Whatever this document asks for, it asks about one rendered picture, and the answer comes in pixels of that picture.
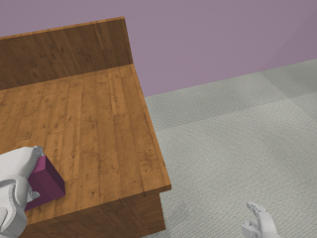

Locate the table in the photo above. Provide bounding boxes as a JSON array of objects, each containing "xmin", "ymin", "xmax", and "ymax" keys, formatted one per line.
[{"xmin": 0, "ymin": 16, "xmax": 171, "ymax": 238}]

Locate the left robot hand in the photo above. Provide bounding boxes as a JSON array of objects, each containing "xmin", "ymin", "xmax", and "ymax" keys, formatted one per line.
[{"xmin": 0, "ymin": 146, "xmax": 45, "ymax": 203}]

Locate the right robot hand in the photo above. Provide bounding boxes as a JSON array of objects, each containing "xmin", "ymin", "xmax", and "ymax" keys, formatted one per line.
[{"xmin": 241, "ymin": 201, "xmax": 279, "ymax": 238}]

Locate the left robot forearm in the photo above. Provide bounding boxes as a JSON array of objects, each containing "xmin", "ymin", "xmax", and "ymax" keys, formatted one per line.
[{"xmin": 0, "ymin": 176, "xmax": 29, "ymax": 238}]

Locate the sponge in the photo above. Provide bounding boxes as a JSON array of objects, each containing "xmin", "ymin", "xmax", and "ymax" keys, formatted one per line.
[{"xmin": 24, "ymin": 155, "xmax": 65, "ymax": 211}]

